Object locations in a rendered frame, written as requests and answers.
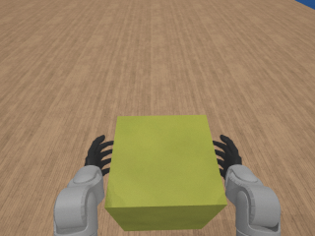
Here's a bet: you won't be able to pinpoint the robot left hand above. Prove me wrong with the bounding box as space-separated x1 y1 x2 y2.
84 135 114 177

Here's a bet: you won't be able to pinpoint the right robot forearm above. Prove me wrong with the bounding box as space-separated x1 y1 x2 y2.
224 164 282 236

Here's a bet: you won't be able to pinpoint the robot right hand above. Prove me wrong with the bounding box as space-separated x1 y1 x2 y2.
213 135 242 180

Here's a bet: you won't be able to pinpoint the carton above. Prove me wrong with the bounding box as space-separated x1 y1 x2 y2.
104 114 227 231

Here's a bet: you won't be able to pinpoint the left robot forearm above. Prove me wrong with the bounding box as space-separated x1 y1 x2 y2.
53 165 105 236

